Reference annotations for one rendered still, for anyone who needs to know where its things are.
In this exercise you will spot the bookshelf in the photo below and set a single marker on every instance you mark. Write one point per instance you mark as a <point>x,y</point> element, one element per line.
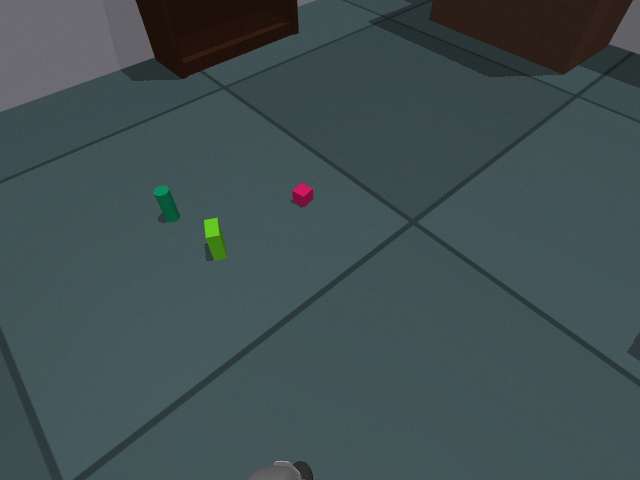
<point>188,36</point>

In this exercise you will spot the left robot foot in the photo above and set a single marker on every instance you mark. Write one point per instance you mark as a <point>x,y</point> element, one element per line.
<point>304,469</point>

